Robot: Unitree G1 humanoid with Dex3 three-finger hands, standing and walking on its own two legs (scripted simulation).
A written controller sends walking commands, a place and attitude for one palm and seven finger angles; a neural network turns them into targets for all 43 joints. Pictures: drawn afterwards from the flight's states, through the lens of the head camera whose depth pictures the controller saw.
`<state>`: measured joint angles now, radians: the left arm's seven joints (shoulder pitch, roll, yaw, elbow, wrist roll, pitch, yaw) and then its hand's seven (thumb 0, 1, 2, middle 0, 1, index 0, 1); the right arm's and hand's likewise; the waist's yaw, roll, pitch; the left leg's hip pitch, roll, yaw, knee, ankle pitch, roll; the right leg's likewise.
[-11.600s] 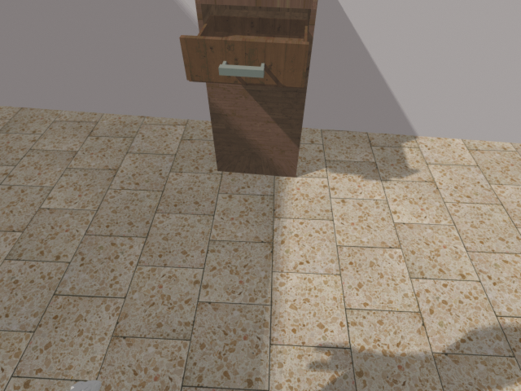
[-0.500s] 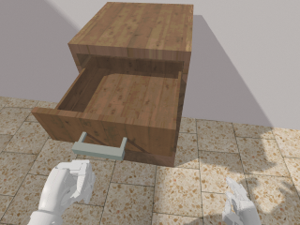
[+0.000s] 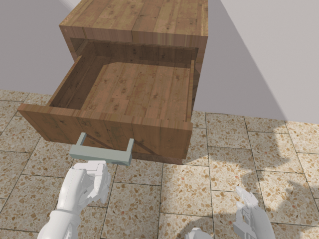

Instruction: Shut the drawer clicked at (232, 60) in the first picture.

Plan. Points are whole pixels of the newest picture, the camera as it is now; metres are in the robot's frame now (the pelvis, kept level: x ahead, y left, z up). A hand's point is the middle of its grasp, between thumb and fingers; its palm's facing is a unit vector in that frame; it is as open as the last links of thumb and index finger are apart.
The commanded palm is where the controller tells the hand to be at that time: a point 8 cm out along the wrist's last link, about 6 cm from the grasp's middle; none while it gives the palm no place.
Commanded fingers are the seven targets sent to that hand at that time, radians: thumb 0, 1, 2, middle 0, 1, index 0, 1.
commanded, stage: bring the fist close to the handle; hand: left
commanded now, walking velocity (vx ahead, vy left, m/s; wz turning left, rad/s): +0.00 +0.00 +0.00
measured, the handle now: (104, 147) +0.32 +0.15 +0.06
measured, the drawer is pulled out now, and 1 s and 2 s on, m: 0.30 0.29 0.16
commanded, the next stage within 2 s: push the drawer shut in 0.34 s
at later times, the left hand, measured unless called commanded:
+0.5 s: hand (106, 191) +0.22 +0.12 +0.06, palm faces -0.11 -0.99 -0.05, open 3.3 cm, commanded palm +0.20 +0.18 +0.07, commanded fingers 0.00 0.90 0.90 -1.40 -1.60 -1.40 -1.60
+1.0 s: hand (109, 178) +0.25 +0.13 +0.06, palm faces -0.13 -0.99 -0.07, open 2.8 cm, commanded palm +0.26 +0.18 +0.07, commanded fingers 0.00 0.90 0.90 -1.40 -1.60 -1.40 -1.60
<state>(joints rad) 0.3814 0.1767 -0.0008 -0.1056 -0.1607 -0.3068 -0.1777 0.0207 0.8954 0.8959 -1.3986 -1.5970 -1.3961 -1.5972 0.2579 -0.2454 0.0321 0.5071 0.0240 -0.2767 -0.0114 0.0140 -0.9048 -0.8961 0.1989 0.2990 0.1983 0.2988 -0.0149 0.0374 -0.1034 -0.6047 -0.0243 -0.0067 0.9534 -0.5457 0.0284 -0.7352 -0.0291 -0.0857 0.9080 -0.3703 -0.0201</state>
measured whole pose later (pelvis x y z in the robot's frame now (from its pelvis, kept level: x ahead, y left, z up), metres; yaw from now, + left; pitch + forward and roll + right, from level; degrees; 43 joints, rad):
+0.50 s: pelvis +0.00 +0.00 -0.01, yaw +0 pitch +12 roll -1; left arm 0.46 0.18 -0.02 -0.20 -0.16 -0.31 -0.15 0.02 0.90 0.90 -1.40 -1.60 -1.40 -1.60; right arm 0.26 -0.24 0.03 0.46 0.03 -0.23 -0.01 0.01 -0.91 -0.90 0.20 0.30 0.20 0.30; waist -0.02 0.05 -0.13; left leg -0.64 -0.02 -0.02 0.99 -0.57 0.03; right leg -0.76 -0.03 -0.10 0.94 -0.39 -0.02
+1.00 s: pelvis -0.01 -0.01 +0.00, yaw +2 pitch +11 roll -1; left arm 0.19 0.21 -0.02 0.04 -0.17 -0.32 -0.17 -0.05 0.75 0.94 -1.40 -1.60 -1.40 -1.60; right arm 0.25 -0.27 0.04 0.54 0.04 -0.22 -0.03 0.01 -0.91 -0.90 0.20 0.30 0.20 0.30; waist -0.01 0.05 -0.09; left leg -0.64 -0.03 -0.04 0.97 -0.53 0.02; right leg -0.75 -0.04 -0.11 0.91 -0.36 -0.03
